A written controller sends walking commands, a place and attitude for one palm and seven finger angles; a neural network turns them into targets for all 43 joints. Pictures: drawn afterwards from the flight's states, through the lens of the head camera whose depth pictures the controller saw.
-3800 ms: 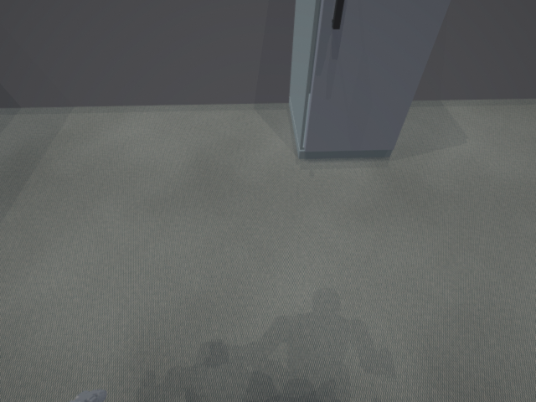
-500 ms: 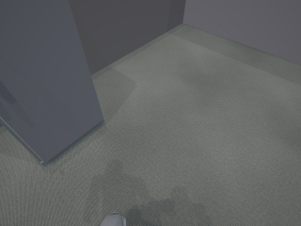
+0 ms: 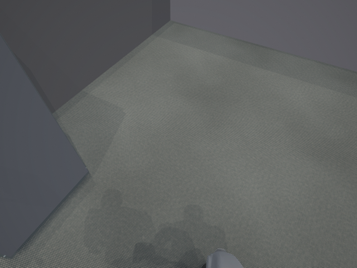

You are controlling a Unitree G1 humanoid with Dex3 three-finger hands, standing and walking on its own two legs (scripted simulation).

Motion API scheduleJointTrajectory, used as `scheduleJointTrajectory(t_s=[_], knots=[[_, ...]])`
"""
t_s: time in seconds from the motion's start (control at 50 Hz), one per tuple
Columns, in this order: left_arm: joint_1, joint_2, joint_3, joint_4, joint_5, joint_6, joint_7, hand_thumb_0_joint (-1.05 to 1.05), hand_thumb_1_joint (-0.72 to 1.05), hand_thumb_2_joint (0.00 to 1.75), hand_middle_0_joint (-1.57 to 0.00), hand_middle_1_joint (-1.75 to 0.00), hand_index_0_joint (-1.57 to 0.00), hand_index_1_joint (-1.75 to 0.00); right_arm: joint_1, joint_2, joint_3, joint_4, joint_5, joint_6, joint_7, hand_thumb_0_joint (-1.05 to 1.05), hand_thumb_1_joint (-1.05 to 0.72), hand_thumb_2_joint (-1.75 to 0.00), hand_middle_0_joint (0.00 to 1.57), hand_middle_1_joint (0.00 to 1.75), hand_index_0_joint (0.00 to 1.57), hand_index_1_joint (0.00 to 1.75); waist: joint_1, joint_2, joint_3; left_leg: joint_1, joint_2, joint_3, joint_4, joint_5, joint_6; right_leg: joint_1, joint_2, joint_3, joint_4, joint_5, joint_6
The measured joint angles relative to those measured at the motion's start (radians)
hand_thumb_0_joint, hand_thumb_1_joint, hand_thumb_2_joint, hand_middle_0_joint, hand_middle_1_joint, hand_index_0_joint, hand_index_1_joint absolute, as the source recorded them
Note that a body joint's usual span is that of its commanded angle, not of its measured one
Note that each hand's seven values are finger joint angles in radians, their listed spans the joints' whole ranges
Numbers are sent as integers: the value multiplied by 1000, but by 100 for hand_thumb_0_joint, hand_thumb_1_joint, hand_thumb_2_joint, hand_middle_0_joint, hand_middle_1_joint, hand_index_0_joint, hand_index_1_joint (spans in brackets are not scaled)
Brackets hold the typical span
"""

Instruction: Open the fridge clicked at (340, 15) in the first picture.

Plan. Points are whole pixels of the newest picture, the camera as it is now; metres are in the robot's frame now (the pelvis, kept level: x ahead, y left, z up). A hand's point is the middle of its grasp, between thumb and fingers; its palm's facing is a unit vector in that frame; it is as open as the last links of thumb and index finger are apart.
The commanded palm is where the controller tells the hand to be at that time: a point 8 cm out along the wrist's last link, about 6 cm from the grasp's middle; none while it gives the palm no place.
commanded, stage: turn to face it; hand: left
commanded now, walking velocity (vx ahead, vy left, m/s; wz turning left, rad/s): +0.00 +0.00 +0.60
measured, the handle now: out of the picture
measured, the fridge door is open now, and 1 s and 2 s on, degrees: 0 0 0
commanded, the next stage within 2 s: take the last steps up to it in 1.76 s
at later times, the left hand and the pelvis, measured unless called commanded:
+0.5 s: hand out of the picture +0.11 +0.21 -0.19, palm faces +0.27 -0.95 -0.17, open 7.4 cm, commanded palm none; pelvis +0.06 +0.01 -0.02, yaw +14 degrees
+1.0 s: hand out of the picture +0.04 +0.17 -0.14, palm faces +0.53 -0.79 -0.30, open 7.4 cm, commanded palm none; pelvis +0.07 -0.05 +0.00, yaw +32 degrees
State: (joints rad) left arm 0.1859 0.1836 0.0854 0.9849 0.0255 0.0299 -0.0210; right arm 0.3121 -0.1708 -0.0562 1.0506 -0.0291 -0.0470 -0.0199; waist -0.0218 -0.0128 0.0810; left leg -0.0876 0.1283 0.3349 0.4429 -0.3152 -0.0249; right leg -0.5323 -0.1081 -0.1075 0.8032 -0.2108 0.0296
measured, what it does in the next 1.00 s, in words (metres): steps on the spot, turning left: right foot, then left foot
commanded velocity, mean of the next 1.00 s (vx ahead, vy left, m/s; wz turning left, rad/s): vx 0.00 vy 0.00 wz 0.60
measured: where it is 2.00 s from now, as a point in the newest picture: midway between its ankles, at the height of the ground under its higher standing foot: outside the picture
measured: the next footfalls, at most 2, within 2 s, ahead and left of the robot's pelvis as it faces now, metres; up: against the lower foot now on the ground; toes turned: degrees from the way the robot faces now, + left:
right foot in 0.06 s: +0.16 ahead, -0.13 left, +0.00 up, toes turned -9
left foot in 0.42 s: +0.11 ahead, +0.11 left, +0.00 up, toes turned +22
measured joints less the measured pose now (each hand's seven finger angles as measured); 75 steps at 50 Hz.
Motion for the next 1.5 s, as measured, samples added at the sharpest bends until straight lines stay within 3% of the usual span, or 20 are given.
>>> scheduleJointTrajectory(t_s=[0.08, 0.14, 0.22, 0.32, 0.42, 0.48, 0.52, 0.58, 0.7, 0.84, 0.88, 0.94, 1.0, 1.04, 1.22, 1.28, 1.32, 1.36, 1.42, 1.5], knots=[[-43, 8, -23, 0, 5, -49, 19, 0, 91, 90, -19, -30, -19, -30, 58, 9, 4, 38, 6, 14, 5, 0, -92, -90, 20, 30, 20, 30, -34, 6, -7, -22, 29, -27, 153, -110, -36, 131, 18, -28, -215, 71, -35], [-87, -22, -44, 11, -3, -71, 30, 0, 91, 90, -19, -30, -19, -30, 49, 7, 8, 60, 18, 54, 1, 1, -91, -90, 20, 30, 20, 30, -47, 49, 6, -137, 12, -185, 404, -255, -26, 145, 25, -70, -164, -25, -68], [-111, -53, -58, 2, -4, -56, 46, 0, 91, 90, -20, -30, -20, -30, 17, 22, 10, 48, 19, 81, 7, 1, -91, -90, 20, 30, 20, 30, -42, 44, 0, -272, -30, -246, 603, -229, -28, 199, 6, -111, -216, -18, -61], [-101, -61, -55, -9, 0, -26, 54, 0, 90, 90, -20, -30, -20, -30, -33, 29, 4, -14, 14, 91, 24, 1, -91, -90, 20, 30, 20, 30, -36, 18, -20, -324, -35, -217, 517, -164, -29, 234, -22, -163, -248, -18, -44], [-70, -31, -36, -33, -8, -3, 51, 0, 90, 90, -20, -30, -20, -30, -60, -3, -9, -75, 6, 78, 32, 1, -92, -90, 20, 30, 20, 30, -21, -5, -29, -263, -41, -195, 248, -19, -6, 210, -64, -212, -138, -82, -11], [-50, 9, -13, -33, -10, 29, 47, 0, 90, 90, -20, -30, -20, -30, -78, -11, -13, -98, -3, 62, 27, 1, -92, -90, 20, 30, 20, 30, -21, -30, -26, -290, -66, -205, 281, -27, 67, 105, -37, -86, 111, -270, 24], [-45, 30, 0, -24, -8, 37, 43, 0, 91, 90, -20, -30, -20, -30, -78, -16, -12, -105, -2, 56, 18, 1, -92, -90, 20, 30, 20, 30, -20, -32, -24, -277, -82, -220, 235, -5, 80, 47, -4, -16, 262, -245, 35], [-31, 54, 7, -24, -10, 32, 38, 0, 91, 90, -20, -30, -20, -30, -76, -24, -7, -106, 2, 53, 11, 1, -91, -90, 20, 30, 20, 30, -8, -29, -25, -238, -107, -242, 133, 53, 81, 18, 16, 34, 330, -180, 53], [-17, 79, 8, -36, -18, 34, 44, 0, 91, 90, -20, -30, -19, -30, -82, -40, -7, -114, 5, 60, 15, 1, -91, -90, 20, 30, 20, 30, -4, -3, -27, -200, -137, -306, 29, 120, 77, 70, 36, 77, 204, -190, 70], [-33, 61, -12, -72, -26, 22, 47, 0, 91, 90, -19, -30, -19, -30, -106, -65, -19, -122, 3, 88, 27, 1, -90, -90, 20, 30, 20, 30, -15, 41, -23, -233, -162, -397, 57, 134, 44, 193, 73, 90, -78, -187, 52], [-23, 54, -22, -94, -24, 6, 46, 0, 91, 90, -20, -30, -19, -30, -106, -73, -26, -129, 9, 97, 31, 1, -90, -90, 20, 30, 20, 30, -11, 46, -32, -267, -179, -421, 106, 120, 27, 263, 73, 81, -246, -121, 32], [-14, 24, -38, -105, -13, -5, 49, 0, 90, 90, -20, -30, -20, -30, -124, -94, -42, -130, 9, 116, 34, 1, -90, -90, 20, 30, 20, 30, -4, 71, -20, -366, -186, -412, 375, -96, 1, 266, 64, 39, -233, -87, -26], [8, 6, -49, -106, -10, -5, 49, 0, 90, 90, -20, -30, -20, -30, -138, -106, -48, -132, 4, 127, 45, 1, -91, -90, 20, 30, 20, 30, -2, 69, -14, -436, -165, -362, 637, -92, -19, 292, 40, 4, -259, -71, -37], [18, 1, -54, -101, -7, -3, 49, 0, 90, 90, -20, -30, -20, -30, -144, -107, -49, -136, 5, 128, 51, 1, -91, -90, 20, 30, 20, 30, -5, 60, -11, -442, -141, -340, 698, -72, -32, 305, 23, -20, -273, -65, -37], [44, 22, -53, -87, 1, -7, 39, 0, 90, 90, -20, -30, -20, -30, -184, -91, -25, -131, 15, 128, 54, 1, -91, -90, 20, 30, 20, 30, 30, 0, 14, -268, -91, -273, 368, -140, -44, 292, -53, -124, -248, -75, -17], [60, 45, -40, -78, -5, 1, 37, 0, 90, 90, -20, -30, -20, -30, -192, -88, -14, -146, 16, 108, 54, 1, -91, -90, 20, 30, 20, 30, 36, -12, 11, -171, -93, -246, 152, -20, -26, 262, -80, -159, -179, -107, 7], [59, 72, -27, -66, -11, 19, 37, 0, 90, 90, -20, -30, -20, -30, -201, -73, -9, -151, 13, 89, 52, 1, -91, -90, 20, 30, 20, 30, 43, -43, 20, -179, -116, -245, 157, 5, 20, 206, -93, -105, -47, -202, 31], [51, 89, -19, -47, -11, 42, 44, 0, 90, 90, -20, -30, -20, -30, -197, -62, 1, -156, 12, 75, 45, 1, -91, -90, 20, 30, 20, 30, 45, -45, 22, -181, -118, -259, 164, -7, 48, 142, -56, -30, 118, -295, 45], [34, 100, -10, -34, -13, 48, 40, 0, 90, 90, -20, -30, -20, -30, -182, -48, 9, -153, 9, 71, 30, 1, -90, -90, 20, 30, 20, 30, 40, -33, 18, -162, -123, -291, 107, 25, 55, 80, -17, 26, 264, -250, 56], [18, 100, -11, -43, -15, 37, 37, 0, 91, 90, -20, -30, -19, -30, -162, -37, 17, -138, 10, 71, 25, 1, -90, -90, 20, 30, 20, 30, 36, -21, 8, -136, -138, -319, 32, 77, 59, 66, 4, 59, 263, -197, 67]])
